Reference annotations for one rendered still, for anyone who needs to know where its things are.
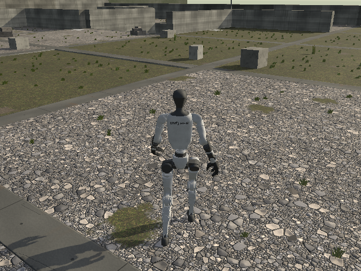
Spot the left robot forearm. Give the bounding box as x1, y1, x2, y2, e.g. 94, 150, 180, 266
151, 135, 159, 150

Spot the robot left upper arm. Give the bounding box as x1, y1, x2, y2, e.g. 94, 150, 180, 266
153, 113, 168, 143

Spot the left robot hand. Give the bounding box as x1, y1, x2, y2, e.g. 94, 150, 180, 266
151, 147, 164, 156

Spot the robot right upper arm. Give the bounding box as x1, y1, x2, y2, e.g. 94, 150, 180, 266
192, 113, 208, 146

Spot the right robot forearm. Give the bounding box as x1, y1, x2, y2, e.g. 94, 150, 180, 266
203, 136, 217, 163

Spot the right robot hand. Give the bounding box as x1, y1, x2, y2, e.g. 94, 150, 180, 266
206, 161, 219, 177

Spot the robot left foot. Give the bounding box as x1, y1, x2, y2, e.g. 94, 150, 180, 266
161, 230, 171, 246

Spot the robot head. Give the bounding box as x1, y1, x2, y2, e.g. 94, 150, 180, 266
170, 89, 189, 116

